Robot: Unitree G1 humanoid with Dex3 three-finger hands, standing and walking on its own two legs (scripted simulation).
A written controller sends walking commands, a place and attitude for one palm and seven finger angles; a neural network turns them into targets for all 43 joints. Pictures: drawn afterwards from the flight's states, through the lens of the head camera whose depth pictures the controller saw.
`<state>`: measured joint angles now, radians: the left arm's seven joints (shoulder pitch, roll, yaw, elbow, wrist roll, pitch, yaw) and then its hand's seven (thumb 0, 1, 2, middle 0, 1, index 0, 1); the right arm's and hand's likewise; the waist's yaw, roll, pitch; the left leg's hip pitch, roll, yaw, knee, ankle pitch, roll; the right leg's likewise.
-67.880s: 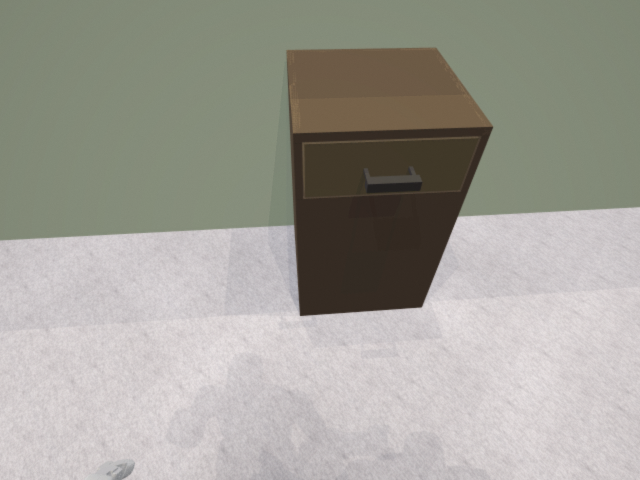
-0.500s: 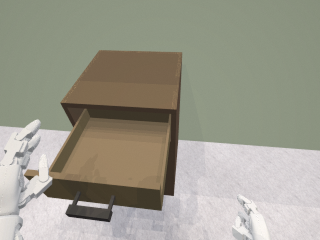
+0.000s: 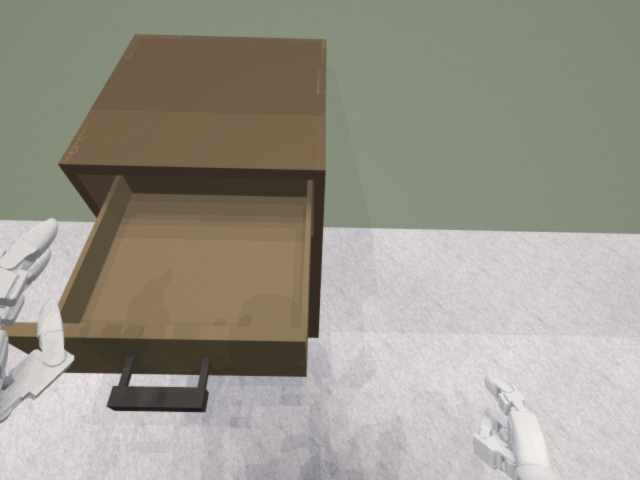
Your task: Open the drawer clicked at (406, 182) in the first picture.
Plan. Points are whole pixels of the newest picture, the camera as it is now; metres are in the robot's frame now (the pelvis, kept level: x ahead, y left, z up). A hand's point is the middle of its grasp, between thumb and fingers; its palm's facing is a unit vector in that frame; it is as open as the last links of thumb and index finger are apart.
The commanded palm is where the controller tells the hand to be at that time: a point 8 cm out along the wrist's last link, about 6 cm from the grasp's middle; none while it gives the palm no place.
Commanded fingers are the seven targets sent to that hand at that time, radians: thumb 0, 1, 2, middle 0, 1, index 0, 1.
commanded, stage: step back with the hand held close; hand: left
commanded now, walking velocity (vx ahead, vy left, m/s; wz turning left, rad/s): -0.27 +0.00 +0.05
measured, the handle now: (163, 382) +0.26 +0.24 -0.11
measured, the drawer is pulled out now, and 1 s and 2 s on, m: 0.30 0.30 0.30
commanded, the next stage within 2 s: stop stepping back and stand still in 0.86 s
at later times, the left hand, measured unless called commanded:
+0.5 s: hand out of the picture +0.12 +0.22 +0.15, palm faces +0.36 -0.79 -0.49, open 7.4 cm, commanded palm +0.04 +0.26 +0.18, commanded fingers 0.00 0.90 0.90 -0.20 -0.30 -0.20 -0.30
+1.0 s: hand out of the picture -0.02 +0.18 +0.15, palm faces +0.33 -0.80 -0.50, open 7.4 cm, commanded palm -0.10 +0.23 +0.18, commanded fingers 0.00 0.90 0.90 -0.20 -0.30 -0.20 -0.30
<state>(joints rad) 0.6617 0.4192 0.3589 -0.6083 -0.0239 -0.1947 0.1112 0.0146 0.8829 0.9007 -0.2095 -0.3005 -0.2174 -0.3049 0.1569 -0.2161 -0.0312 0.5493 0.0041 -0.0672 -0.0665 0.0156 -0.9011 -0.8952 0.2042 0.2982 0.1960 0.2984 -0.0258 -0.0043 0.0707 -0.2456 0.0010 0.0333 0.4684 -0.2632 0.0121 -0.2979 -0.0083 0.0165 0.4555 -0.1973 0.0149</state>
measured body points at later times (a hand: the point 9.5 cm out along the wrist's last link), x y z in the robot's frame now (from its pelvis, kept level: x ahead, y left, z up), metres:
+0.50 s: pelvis -0.08 -0.02 -0.01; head -0.04 -0.02 +0.44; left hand +0.09 +0.26 +0.18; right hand +0.10 -0.25 -0.09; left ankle -0.06 +0.11 -0.74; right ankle -0.02 -0.12 -0.73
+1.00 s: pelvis -0.21 -0.06 -0.01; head -0.16 -0.04 +0.44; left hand -0.04 +0.22 +0.17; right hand -0.02 -0.29 -0.09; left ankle -0.20 +0.08 -0.74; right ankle -0.14 -0.14 -0.72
